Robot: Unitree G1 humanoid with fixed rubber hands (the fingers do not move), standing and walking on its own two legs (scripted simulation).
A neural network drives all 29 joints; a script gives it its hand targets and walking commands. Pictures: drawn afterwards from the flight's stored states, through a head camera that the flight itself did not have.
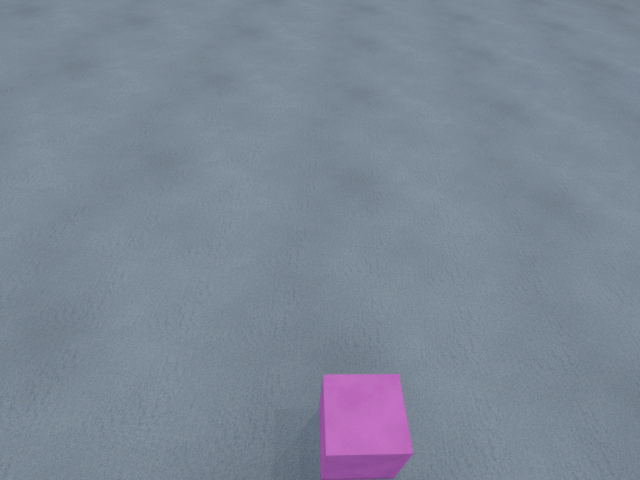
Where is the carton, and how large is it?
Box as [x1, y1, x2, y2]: [319, 374, 412, 479]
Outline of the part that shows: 323,375 319,402 320,479 392,478 412,453 398,374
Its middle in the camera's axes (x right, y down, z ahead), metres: +0.10 +0.52 +1.07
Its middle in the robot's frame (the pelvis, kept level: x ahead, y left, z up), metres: +0.40 -0.14 -0.65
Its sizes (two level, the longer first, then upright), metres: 0.210 0.200 0.250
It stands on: the floor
